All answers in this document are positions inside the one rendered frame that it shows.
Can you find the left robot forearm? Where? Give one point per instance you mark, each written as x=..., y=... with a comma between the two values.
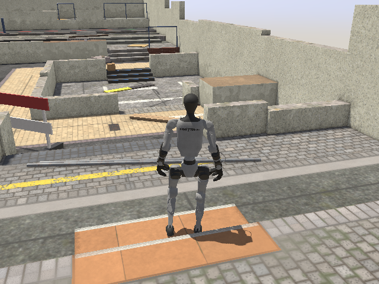
x=162, y=156

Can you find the left robot shin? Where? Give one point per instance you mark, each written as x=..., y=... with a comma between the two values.
x=170, y=208

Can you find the right robot shin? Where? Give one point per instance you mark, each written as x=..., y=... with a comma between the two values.
x=199, y=213

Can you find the right robot hand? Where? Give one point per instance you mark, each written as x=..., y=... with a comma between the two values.
x=214, y=172

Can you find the right robot forearm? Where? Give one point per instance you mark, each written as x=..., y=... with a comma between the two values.
x=217, y=159

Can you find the robot left upper arm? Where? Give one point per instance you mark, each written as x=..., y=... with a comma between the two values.
x=168, y=134

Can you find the left robot hand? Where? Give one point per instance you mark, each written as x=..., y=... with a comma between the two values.
x=164, y=167

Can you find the robot shin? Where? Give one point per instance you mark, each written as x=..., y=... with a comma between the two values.
x=199, y=213
x=170, y=208

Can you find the robot right upper arm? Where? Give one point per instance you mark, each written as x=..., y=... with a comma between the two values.
x=208, y=125

